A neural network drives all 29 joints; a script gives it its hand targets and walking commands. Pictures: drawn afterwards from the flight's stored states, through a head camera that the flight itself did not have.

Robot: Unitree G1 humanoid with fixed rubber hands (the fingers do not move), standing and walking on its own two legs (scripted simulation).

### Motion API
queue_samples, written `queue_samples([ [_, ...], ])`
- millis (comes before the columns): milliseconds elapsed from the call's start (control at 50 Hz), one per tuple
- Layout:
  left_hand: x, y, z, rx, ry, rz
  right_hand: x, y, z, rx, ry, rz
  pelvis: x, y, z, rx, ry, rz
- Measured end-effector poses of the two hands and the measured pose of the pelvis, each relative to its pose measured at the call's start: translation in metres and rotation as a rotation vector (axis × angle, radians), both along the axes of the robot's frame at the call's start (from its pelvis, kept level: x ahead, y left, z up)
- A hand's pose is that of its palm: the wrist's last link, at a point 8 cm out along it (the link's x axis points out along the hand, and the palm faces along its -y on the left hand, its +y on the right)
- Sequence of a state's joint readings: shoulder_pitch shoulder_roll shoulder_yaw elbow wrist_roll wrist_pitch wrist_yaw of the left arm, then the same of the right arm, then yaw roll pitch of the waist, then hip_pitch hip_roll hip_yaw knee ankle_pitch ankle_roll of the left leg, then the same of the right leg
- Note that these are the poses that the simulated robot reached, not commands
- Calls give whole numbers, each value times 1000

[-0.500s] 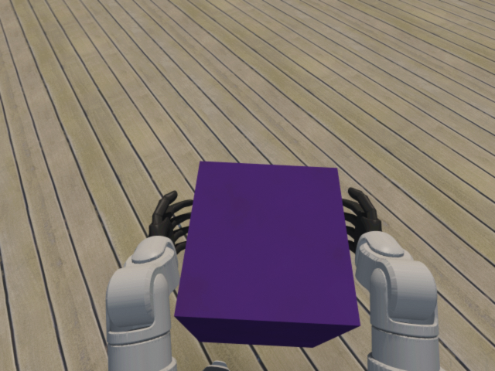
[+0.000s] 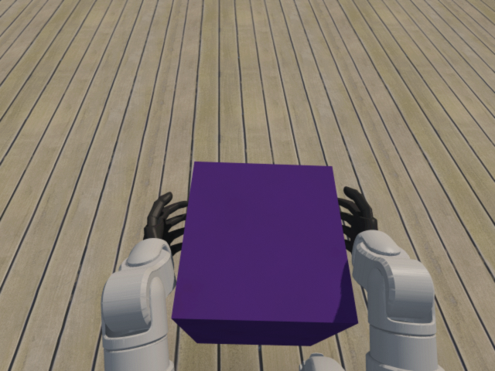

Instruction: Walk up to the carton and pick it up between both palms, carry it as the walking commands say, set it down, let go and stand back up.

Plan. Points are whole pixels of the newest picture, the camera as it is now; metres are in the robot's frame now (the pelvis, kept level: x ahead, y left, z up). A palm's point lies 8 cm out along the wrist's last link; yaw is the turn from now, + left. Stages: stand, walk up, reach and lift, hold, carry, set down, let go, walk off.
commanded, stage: carry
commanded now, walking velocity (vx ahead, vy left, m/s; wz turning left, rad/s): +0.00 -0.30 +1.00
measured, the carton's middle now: (258, 263) +0.29 +0.01 +0.01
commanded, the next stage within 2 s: none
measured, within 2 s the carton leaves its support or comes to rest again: neither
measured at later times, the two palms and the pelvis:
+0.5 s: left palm (147, 357) +0.15 +0.15 +0.06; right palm (330, 231) +0.31 -0.09 +0.07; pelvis -0.01 -0.13 +0.00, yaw +31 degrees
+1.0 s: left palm out of the picture +0.08 +0.06 +0.08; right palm (316, 215) +0.33 -0.07 +0.09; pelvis +0.07 -0.26 -0.01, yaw +63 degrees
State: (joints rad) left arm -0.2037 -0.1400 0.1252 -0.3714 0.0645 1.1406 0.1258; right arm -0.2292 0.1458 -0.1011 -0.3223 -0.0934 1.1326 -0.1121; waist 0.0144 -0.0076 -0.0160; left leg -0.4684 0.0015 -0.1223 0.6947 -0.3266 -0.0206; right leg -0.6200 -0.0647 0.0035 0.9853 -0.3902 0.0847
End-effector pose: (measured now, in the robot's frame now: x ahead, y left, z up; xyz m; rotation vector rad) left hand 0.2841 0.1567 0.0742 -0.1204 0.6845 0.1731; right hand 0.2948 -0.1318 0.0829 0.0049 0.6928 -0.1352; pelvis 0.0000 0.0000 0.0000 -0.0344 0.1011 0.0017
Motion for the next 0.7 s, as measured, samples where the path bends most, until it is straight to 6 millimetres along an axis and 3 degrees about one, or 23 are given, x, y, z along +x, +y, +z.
queue_samples([
  [180,-33,-35,3,81,30,95,0,-32,-15,68,28,107,-10,-63,-2,3,5,206],
  [240,-49,-32,11,87,26,160,2,-26,-8,84,23,167,-12,-76,4,17,-6,285],
  [320,-72,-18,15,71,-9,279,12,-2,3,71,-13,281,-12,-90,1,17,-8,380],
  [380,-93,-5,4,45,-27,372,16,20,2,40,-32,378,-11,-99,-10,11,-1,443],
  [440,-118,-3,-9,5,21,462,14,35,-6,-5,15,473,-10,-113,-7,15,-1,489],
  [540,-142,-12,-10,-12,41,580,17,44,-6,-16,36,588,-4,-140,0,14,5,579],
  [700,-140,-49,2,38,5,700,43,26,-7,34,-1,705,26,-194,-6,2,22,730],
])
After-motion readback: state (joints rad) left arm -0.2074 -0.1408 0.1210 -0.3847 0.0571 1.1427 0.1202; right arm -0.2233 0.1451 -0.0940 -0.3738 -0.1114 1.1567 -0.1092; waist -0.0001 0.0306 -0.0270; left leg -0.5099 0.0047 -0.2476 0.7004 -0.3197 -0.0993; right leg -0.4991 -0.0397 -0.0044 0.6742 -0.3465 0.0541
